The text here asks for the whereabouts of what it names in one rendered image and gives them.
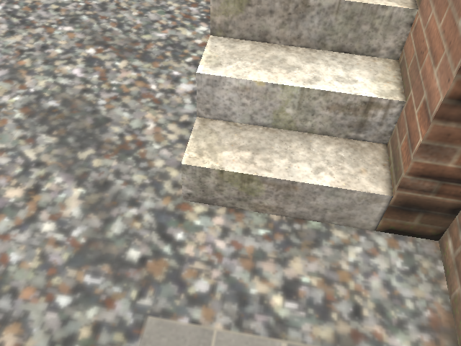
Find stairs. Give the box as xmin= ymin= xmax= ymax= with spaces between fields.
xmin=181 ymin=0 xmax=419 ymax=231

